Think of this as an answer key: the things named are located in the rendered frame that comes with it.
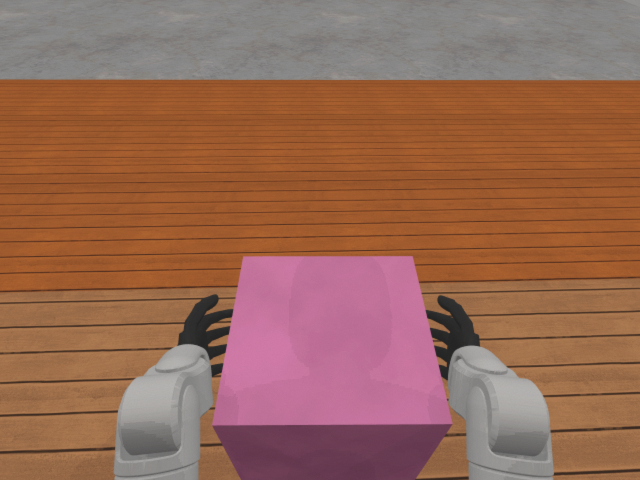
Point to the robot left hand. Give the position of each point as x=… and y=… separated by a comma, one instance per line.
x=195, y=327

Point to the carton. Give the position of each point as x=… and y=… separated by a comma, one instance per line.
x=330, y=371

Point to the left robot forearm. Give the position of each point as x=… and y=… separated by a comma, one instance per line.
x=158, y=420

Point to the right robot forearm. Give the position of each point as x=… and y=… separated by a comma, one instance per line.
x=508, y=433

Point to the robot right hand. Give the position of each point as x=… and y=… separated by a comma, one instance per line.
x=460, y=327

